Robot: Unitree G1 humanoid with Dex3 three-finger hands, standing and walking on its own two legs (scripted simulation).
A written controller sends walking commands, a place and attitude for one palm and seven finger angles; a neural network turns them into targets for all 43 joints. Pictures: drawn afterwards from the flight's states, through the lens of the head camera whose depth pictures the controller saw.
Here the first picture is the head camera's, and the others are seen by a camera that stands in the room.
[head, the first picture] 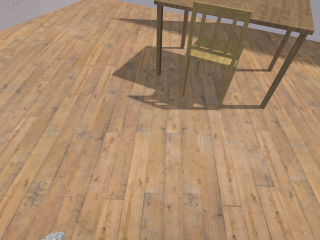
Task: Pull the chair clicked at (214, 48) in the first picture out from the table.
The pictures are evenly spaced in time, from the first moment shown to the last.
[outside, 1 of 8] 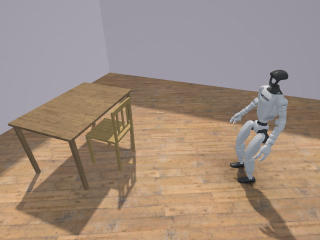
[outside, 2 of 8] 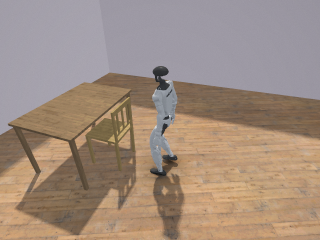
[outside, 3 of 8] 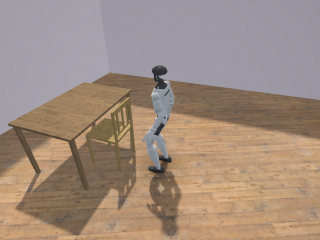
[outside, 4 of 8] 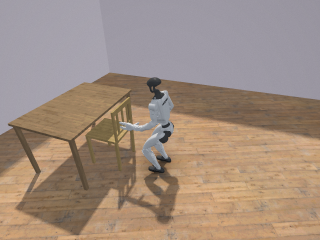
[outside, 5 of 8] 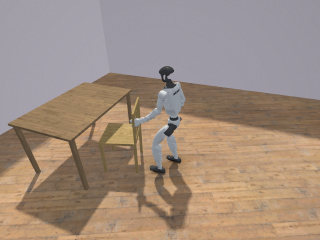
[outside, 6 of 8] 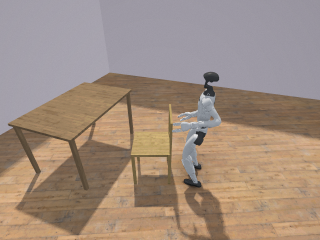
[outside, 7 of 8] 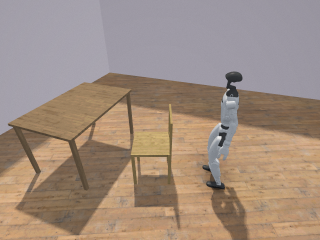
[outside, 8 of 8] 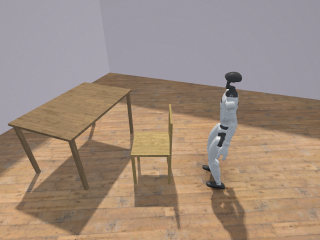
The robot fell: no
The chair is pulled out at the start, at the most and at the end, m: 0.00 0.58 0.58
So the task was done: yes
